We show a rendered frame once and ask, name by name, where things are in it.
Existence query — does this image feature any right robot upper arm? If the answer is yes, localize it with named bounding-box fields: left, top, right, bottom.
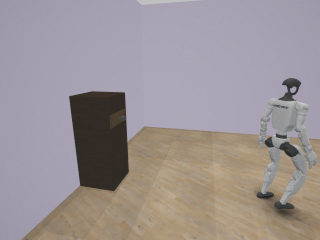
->
left=294, top=101, right=309, bottom=133

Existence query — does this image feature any left robot upper arm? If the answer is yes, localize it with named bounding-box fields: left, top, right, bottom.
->
left=261, top=98, right=278, bottom=123

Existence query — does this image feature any drawer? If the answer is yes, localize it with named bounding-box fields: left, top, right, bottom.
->
left=109, top=108, right=125, bottom=129

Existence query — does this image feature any cabinet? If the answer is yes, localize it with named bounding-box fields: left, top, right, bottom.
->
left=69, top=91, right=129, bottom=191

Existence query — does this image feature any robot right forearm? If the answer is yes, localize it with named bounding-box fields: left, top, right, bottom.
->
left=298, top=125, right=313, bottom=153

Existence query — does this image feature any robot left thigh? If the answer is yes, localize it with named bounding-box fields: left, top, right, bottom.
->
left=265, top=137, right=281, bottom=173

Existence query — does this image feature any handle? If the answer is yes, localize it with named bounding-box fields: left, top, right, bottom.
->
left=118, top=116, right=126, bottom=121

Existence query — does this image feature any robot left hand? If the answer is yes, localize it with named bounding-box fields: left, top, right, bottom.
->
left=258, top=135, right=267, bottom=149

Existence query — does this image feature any robot right hand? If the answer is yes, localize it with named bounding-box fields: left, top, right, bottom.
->
left=304, top=152, right=318, bottom=169

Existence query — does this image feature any robot right foot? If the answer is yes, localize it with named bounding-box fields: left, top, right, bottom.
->
left=274, top=201, right=294, bottom=209

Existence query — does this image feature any robot left forearm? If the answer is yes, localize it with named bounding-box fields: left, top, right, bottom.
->
left=260, top=119, right=268, bottom=137

